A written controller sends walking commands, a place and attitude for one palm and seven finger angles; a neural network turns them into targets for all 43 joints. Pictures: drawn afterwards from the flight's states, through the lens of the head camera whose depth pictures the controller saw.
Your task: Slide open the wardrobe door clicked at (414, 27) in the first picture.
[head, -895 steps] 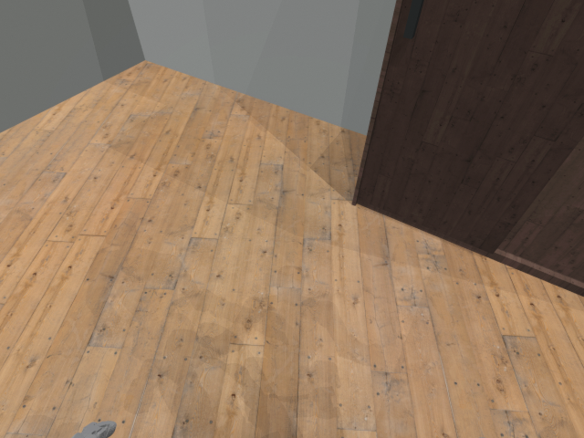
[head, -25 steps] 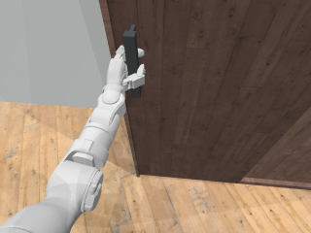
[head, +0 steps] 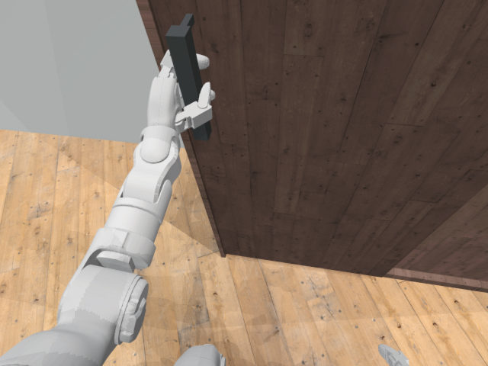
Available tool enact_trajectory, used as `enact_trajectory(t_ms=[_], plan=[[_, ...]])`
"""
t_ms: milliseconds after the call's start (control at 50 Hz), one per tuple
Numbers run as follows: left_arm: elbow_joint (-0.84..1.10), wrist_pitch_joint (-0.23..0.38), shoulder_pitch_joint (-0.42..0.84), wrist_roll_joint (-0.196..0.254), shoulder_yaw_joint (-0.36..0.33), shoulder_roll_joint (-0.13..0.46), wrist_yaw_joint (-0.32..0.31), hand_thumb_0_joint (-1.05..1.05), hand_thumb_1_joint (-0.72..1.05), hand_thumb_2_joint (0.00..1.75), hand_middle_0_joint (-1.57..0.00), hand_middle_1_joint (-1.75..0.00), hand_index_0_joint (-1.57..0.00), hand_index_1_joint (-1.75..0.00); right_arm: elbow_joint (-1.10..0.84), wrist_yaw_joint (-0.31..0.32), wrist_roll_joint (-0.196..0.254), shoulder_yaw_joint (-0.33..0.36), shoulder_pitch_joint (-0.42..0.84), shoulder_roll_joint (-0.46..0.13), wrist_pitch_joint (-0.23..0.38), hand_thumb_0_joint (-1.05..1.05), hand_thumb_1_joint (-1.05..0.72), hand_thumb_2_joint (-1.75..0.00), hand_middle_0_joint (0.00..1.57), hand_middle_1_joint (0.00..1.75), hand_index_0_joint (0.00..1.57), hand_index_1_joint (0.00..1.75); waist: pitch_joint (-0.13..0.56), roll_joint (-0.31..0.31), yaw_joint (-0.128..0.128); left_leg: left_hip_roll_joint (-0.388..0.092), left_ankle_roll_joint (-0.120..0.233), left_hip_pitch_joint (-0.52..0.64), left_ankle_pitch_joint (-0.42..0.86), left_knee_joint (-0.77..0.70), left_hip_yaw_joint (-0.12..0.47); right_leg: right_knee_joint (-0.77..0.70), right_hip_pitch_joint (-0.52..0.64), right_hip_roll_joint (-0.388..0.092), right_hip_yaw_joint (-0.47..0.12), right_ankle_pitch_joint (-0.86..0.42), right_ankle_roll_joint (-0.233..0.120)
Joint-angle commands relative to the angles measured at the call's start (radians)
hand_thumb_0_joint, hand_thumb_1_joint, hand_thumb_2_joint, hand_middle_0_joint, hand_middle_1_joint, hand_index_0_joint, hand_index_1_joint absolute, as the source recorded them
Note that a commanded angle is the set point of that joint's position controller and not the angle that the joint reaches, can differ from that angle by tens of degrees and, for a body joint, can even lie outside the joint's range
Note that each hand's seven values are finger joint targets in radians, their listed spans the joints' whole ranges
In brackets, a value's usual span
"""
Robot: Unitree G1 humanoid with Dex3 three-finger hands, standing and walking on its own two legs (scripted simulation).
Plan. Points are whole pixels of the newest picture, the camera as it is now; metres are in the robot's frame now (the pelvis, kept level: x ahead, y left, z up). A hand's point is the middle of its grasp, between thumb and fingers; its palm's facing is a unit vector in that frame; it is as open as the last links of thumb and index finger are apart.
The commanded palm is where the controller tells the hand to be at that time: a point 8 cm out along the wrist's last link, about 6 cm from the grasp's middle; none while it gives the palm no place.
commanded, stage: step sideways, sliding the door along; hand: left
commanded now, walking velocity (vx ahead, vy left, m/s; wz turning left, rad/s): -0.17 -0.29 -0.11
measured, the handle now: (196, 83) +0.50 +0.13 +0.16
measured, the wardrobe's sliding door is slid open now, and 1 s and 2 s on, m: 0.00 0.19 0.41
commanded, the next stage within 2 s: none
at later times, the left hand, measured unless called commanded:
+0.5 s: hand (229, 104) +0.46 +0.07 +0.16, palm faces +0.36 -0.93 -0.05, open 6.9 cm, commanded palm +0.42 +0.03 +0.17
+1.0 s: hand (335, 117) +0.44 -0.09 +0.16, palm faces +0.15 -0.99 +0.02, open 7.3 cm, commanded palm +0.41 -0.10 +0.16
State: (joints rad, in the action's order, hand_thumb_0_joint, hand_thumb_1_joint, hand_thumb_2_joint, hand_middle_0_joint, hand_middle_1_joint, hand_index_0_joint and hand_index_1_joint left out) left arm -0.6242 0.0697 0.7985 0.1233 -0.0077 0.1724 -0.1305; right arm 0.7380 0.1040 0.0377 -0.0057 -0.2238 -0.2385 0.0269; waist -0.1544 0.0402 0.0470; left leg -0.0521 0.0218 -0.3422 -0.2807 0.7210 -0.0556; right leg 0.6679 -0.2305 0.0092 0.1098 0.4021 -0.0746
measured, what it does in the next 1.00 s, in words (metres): steps to the right: right foot, then left foot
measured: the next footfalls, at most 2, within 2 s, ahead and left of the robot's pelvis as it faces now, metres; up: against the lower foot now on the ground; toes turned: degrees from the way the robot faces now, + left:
right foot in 0.30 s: +0.16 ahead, -0.28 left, +0.00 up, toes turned +3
left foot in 0.46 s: +0.07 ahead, +0.02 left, +0.00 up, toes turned +11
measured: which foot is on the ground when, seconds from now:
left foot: down 0.00-0.30, up 0.32-0.44, down 0.46-0.72, up 0.74-0.88, down 0.90-1.00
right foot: down 0.00-0.00, up 0.02-0.28, down 0.30-0.90, up 0.92-1.00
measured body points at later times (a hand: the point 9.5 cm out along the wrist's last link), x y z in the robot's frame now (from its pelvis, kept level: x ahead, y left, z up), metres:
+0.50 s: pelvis +0.06 -0.14 -0.01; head +0.17 -0.15 +0.43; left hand +0.44 +0.12 +0.16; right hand +0.30 -0.35 -0.13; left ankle +0.03 +0.01 -0.73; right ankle +0.12 -0.25 -0.71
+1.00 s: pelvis +0.12 -0.20 +0.00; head +0.24 -0.20 +0.43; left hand +0.42 -0.04 +0.16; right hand +0.39 -0.36 -0.10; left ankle +0.04 -0.06 -0.72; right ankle +0.13 -0.31 -0.68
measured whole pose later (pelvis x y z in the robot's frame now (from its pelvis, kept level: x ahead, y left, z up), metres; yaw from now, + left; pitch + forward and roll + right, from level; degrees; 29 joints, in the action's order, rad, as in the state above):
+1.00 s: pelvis +0.12 -0.20 +0.00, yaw +6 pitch +2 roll +1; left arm 0.28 0.13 0.16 0.03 0.19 0.01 -0.16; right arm 0.50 -0.03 0.03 0.03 -0.06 -0.22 0.14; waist -0.24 0.06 0.13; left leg -0.11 -0.05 -0.19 -0.39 0.57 -0.14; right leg 1.01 -0.50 0.00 0.01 0.47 0.00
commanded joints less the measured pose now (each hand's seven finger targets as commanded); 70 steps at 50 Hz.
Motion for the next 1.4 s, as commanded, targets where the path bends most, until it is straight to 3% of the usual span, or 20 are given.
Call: enact_trajectory(t_ms=[0, 220, 260, 300, 340, 400, 460, 500, 600, 660, 700, 720, 840, 880, 900, 1060, 1140, 1200, 1240, 1380], plan=[[0.517, 0.162, 0.602, 0.008, 0.261, -0.194, 0.112, 0.00, 0.90, 0.90, -0.45, -1.40, -0.45, -1.40, -0.182, -0.053, -0.009, 0.064, 0.091, -0.117, 0.053, 0.00, -0.90, -0.90, 0.20, 0.30, 0.20, 0.30, 0.632, 0.092, -0.098, -0.482, 0.217, 0.772, 1.089, -0.180, 0.447, 0.628, -0.379, -0.015, -0.233, 0.141, 0.063], [0.650, 0.131, 0.424, -0.029, 0.184, -0.066, 0.115, 0.00, 0.90, 0.90, -0.45, -1.40, -0.45, -1.40, -0.262, -0.064, 0.022, 0.077, 0.134, -0.110, 0.087, 0.00, -0.90, -0.90, 0.20, 0.30, 0.20, 0.30, 0.456, 0.268, -0.099, -0.269, 0.040, 0.451, 0.757, -0.114, -0.015, -0.001, -0.053, -0.003, -0.002, -0.190, 0.096], [0.682, 0.124, 0.392, -0.043, 0.156, -0.023, 0.105, 0.00, 0.90, 0.90, -0.45, -1.40, -0.45, -1.40, -0.261, -0.059, 0.035, 0.069, 0.145, -0.087, 0.107, 0.00, -0.90, -0.90, 0.20, 0.30, 0.20, 0.30, 0.481, 0.133, -0.072, -0.160, 0.067, 0.320, 0.533, 0.079, -0.055, -0.175, 0.150, -0.042, -0.015, -0.549, 0.090], [0.686, 0.109, 0.314, -0.062, 0.111, 0.053, 0.087, 0.00, 0.90, 0.90, -0.45, -1.40, -0.45, -1.40, -0.246, -0.034, 0.022, 0.066, 0.150, -0.047, 0.126, 0.00, -0.90, -0.90, 0.20, 0.30, 0.20, 0.30, 0.507, -0.219, -0.071, 0.015, -0.079, 0.025, -0.160, 0.268, -0.031, -0.131, 0.310, -0.275, -0.244, -1.231, -0.009], [0.809, 0.102, 0.256, -0.059, 0.126, 0.026, 0.086, 0.00, 0.90, 0.90, -0.45, -1.40, -0.45, -1.40, -0.245, -0.010, 0.018, 0.058, 0.178, -0.034, 0.135, 0.00, -0.90, -0.90, 0.20, 0.30, 0.20, 0.30, 0.525, -0.287, -0.045, 0.028, -0.045, -0.050, -0.348, 0.354, 0.078, -0.082, 0.313, -0.334, -0.311, -1.291, -0.051], [0.903, 0.118, 0.238, -0.045, 0.197, -0.068, 0.061, 0.00, 0.90, 0.90, -0.45, -1.40, -0.45, -1.40, -0.216, -0.007, 0.014, 0.039, 0.170, -0.038, 0.163, 0.00, -0.90, -0.90, 0.20, 0.30, 0.20, 0.30, 0.555, -0.202, -0.091, -0.030, -0.027, 0.100, -0.028, -0.140, 0.042, 0.064, 0.288, -0.270, -0.189, -1.207, -0.012], [0.932, 0.141, 0.238, -0.026, 0.255, -0.138, 0.084, 0.00, 0.90, 0.90, -0.45, -1.40, -0.45, -1.40, -0.253, -0.068, 0.014, 0.089, 0.149, -0.112, 0.153, 0.00, -0.90, -0.90, 0.20, 0.30, 0.20, 0.30, 0.634, 0.067, -0.058, -0.383, 0.150, 0.678, 1.157, -0.167, 0.201, 0.303, -0.266, -0.053, -0.125, 0.026, 0.089], [1.030, 0.170, 0.307, -0.049, 0.295, -0.167, 0.084, 0.00, 0.90, 0.90, -0.45, -1.40, -0.45, -1.40, -0.267, -0.090, 0.011, 0.073, 0.152, -0.074, 0.184, 0.00, -0.90, -0.90, 0.20, 0.30, 0.20, 0.30, 0.563, 0.268, -0.085, -0.346, 0.154, 0.707, 1.191, -0.122, 0.141, 0.305, -0.347, -0.055, -0.119, 0.101, 0.081], [1.027, 0.144, 0.153, -0.058, 0.328, -0.170, 0.083, 0.00, 0.90, 0.90, -0.45, -1.40, -0.45, -1.40, -0.293, -0.100, 0.014, 0.055, 0.148, -0.074, 0.212, 0.00, -0.90, -0.90, 0.20, 0.30, 0.20, 0.30, 0.476, 0.207, -0.084, -0.269, 0.063, 0.618, 1.055, -0.035, -0.021, 0.017, -0.163, -0.025, -0.047, -0.165, 0.097], [1.050, 0.147, 0.079, -0.075, 0.335, -0.162, 0.088, 0.00, 0.90, 0.90, -0.45, -1.40, -0.45, -1.40, -0.301, -0.095, 0.015, 0.043, 0.158, -0.056, 0.220, 0.00, -0.90, -0.90, 0.20, 0.30, 0.20, 0.30, 0.457, 0.068, -0.074, -0.195, 0.012, 0.445, 0.757, 0.106, -0.086, -0.152, 0.016, -0.068, -0.058, -0.647, 0.107], [1.060, 0.144, -0.003, -0.088, 0.316, -0.122, 0.073, 0.00, 0.90, 0.90, -0.45, -1.40, -0.45, -1.40, -0.312, -0.078, 0.014, 0.061, 0.188, -0.056, 0.195, 0.00, -0.90, -0.90, 0.20, 0.30, 0.20, 0.30, 0.484, -0.339, -0.035, -0.001, -0.055, 0.030, -0.159, 0.305, -0.059, -0.098, 0.314, -0.274, -0.405, -1.532, 0.009], [1.090, 0.145, -0.077, -0.082, 0.352, -0.156, 0.074, 0.00, 0.90, 0.90, -0.45, -1.40, -0.45, -1.40, -0.316, -0.078, 0.012, 0.059, 0.159, -0.043, 0.187, 0.00, -0.90, -0.90, 0.20, 0.30, 0.20, 0.30, 0.467, -0.334, -0.024, 0.028, -0.046, -0.074, -0.355, 0.335, 0.037, -0.074, 0.339, -0.317, -0.450, -1.590, 0.021], [1.318, 0.203, -0.160, -0.100, 0.484, -0.242, 0.074, 0.00, 0.90, 0.90, -0.45, -1.40, -0.45, -1.40, -0.331, -0.104, -0.005, 0.063, 0.182, -0.035, 0.158, 0.00, -0.90, -0.90, 0.20, 0.30, 0.20, 0.30, 0.577, -0.266, -0.079, -0.086, -0.022, 0.333, 0.276, -0.178, 0.022, 0.081, 0.150, -0.174, -0.267, -1.179, 0.004], [1.312, 0.220, -0.231, -0.097, 0.521, -0.254, 0.092, 0.00, 0.90, 0.90, -0.45, -1.40, -0.45, -1.40, -0.382, -0.129, 0.004, 0.077, 0.177, -0.090, 0.151, 0.00, -0.90, -0.90, 0.20, 0.30, 0.20, 0.30, 0.598, 0.059, -0.055, -0.412, 0.123, 0.749, 1.231, -0.181, 0.175, 0.327, -0.331, -0.060, -0.166, -0.011, 0.074], [1.289, 0.232, -0.255, -0.116, 0.507, -0.274, 0.094, 0.00, 0.90, 0.90, -0.45, -1.40, -0.45, -1.40, -0.394, -0.144, 0.001, 0.073, 0.170, -0.075, 0.154, 0.00, -0.90, -0.90, 0.20, 0.30, 0.20, 0.30, 0.553, 0.081, -0.043, -0.431, 0.154, 0.793, 1.336, -0.153, 0.133, 0.421, -0.442, -0.017, -0.161, 0.155, 0.074], [1.268, 0.189, -0.264, -0.129, 0.370, -0.146, 0.095, 0.00, 0.90, 0.90, -0.45, -1.40, -0.45, -1.40, -0.355, -0.135, -0.025, 0.034, 0.179, -0.036, 0.151, 0.00, -0.90, -0.90, 0.20, 0.30, 0.20, 0.30, 0.394, 0.231, -0.083, -0.312, 0.018, 0.644, 1.112, -0.102, -0.144, 0.115, -0.334, -0.015, 0.015, -0.163, 0.102], [1.292, 0.191, -0.319, -0.126, 0.291, -0.077, 0.103, 0.00, 0.90, 0.90, -0.45, -1.40, -0.45, -1.40, -0.351, -0.121, -0.009, 0.008, 0.244, -0.018, 0.149, 0.00, -0.90, -0.90, 0.20, 0.30, 0.20, 0.30, 0.357, 0.114, -0.065, -0.312, 0.001, 0.351, 0.848, 0.063, -0.126, -0.058, 0.004, -0.016, 0.033, -0.445, 0.102], [1.273, 0.175, -0.488, -0.111, 0.240, -0.019, 0.084, 0.00, 0.90, 0.90, -0.45, -1.40, -0.45, -1.40, -0.365, -0.097, -0.009, 0.021, 0.258, 0.018, 0.152, 0.00, -0.90, -0.90, 0.20, 0.30, 0.20, 0.30, 0.446, -0.397, 0.003, 0.040, -0.076, 0.039, -0.460, 0.477, -0.023, -0.191, 0.145, -0.332, -0.483, -1.467, -0.064], [1.427, 0.201, -0.467, -0.108, 0.302, -0.072, 0.081, 0.00, 0.90, 0.90, -0.45, -1.40, -0.45, -1.40, -0.333, -0.102, -0.030, -0.010, 0.243, 0.046, 0.161, 0.00, -0.90, -0.90, 0.20, 0.30, 0.20, 0.30, 0.485, -0.286, -0.030, 0.015, -0.062, -0.047, -0.418, 0.458, 0.116, -0.191, 0.261, -0.335, -0.426, -1.263, -0.041], [1.316, 0.235, -0.412, -0.125, 0.165, 0.012, 0.043, 0.00, 0.90, 0.90, -0.45, -1.40, -0.45, -1.40, -0.311, -0.103, -0.031, 0.006, 0.242, 0.029, 0.069, 0.00, -0.90, -0.90, 0.20, 0.30, 0.20, 0.30, 0.600, -0.198, -0.036, 0.063, -0.067, 0.097, -0.305, 0.109, 0.001, -0.291, 0.291, -0.254, -0.340, -0.889, -0.040]])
